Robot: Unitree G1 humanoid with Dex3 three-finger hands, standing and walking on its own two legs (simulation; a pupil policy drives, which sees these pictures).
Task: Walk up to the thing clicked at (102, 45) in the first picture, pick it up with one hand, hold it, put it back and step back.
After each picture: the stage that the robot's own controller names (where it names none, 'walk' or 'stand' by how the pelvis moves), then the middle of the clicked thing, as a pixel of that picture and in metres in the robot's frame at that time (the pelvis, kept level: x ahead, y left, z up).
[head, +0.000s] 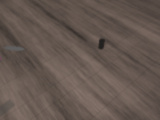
stand; (101, 43) +1.37 -0.23 -0.72
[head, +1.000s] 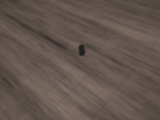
walk; (81, 50) +1.25 +0.10 -0.69
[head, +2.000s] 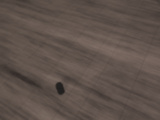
walk; (60, 88) +0.71 +0.26 -0.72
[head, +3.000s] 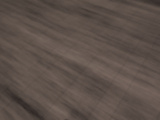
walk; out of the picture +0.43 +0.16 -0.71
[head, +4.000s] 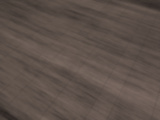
stand; out of the picture +0.34 +0.17 -0.72
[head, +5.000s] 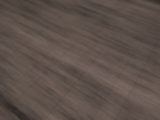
stand; out of the picture +0.32 +0.14 -0.72
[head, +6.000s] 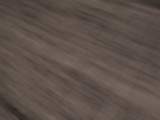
stand; out of the picture +0.35 +0.14 -0.73
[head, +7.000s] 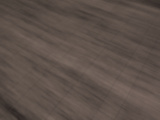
stand; out of the picture +0.33 +0.15 -0.73
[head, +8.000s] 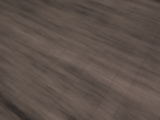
go down; out of the picture +0.33 +0.15 -0.72
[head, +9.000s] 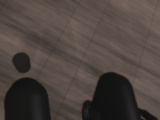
go down; (22, 63) +0.42 +0.19 -0.30
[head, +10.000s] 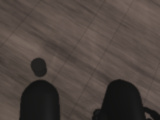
approach; (39, 68) +0.42 +0.18 -0.31
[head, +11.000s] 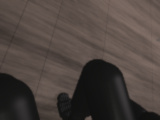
close in; out of the picture +0.41 +0.22 -0.22
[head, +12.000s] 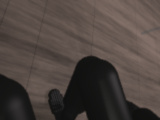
close; out of the picture +0.42 +0.24 -0.22
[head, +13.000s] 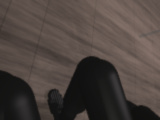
lift; out of the picture +0.40 +0.23 -0.23
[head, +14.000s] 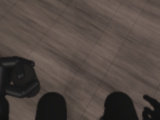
lift; (27, 82) +0.32 +0.19 -0.05
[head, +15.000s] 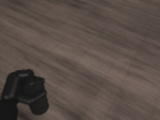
hold; (36, 97) +0.30 +0.17 -0.02
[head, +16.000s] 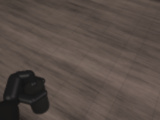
hold; (37, 97) +0.31 +0.17 -0.02
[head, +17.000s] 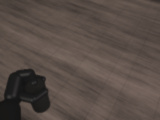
crouch; (38, 96) +0.31 +0.17 -0.01
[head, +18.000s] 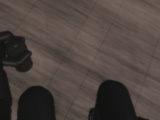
crouch; (20, 57) +0.43 +0.19 -0.12
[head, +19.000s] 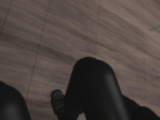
lower; out of the picture +0.43 +0.26 -0.23
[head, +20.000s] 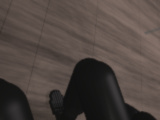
lower; out of the picture +0.43 +0.27 -0.23
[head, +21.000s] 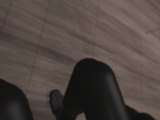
lower; out of the picture +0.42 +0.27 -0.24
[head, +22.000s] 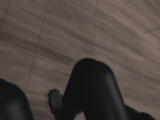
lower; out of the picture +0.42 +0.27 -0.24
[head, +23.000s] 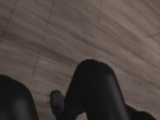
draw back; out of the picture +0.41 +0.25 -0.24
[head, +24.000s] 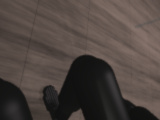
withdraw; out of the picture +0.40 +0.27 -0.23
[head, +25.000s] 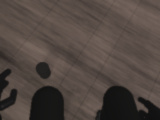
walk; (43, 70) +0.43 +0.19 -0.39
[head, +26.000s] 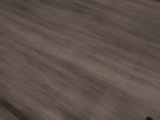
stand; out of the picture +0.36 +0.16 -0.66
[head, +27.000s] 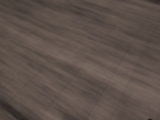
stand; out of the picture +0.36 +0.17 -0.67
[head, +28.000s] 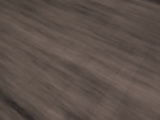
stand; out of the picture +0.37 +0.16 -0.69
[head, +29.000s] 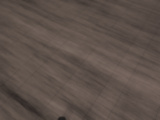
walk; out of the picture +0.39 +0.16 -0.71
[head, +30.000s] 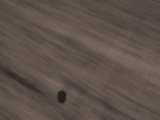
walk; (61, 97) +0.53 +0.11 -0.71
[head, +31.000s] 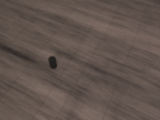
walk; (52, 62) +0.82 +0.27 -0.68
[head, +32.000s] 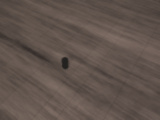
stand; (65, 63) +1.00 +0.18 -0.70
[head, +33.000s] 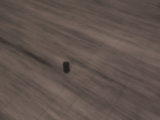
stand; (66, 67) +1.01 +0.17 -0.72
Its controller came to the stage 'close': yes
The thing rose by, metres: 0.70
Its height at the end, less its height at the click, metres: +0.00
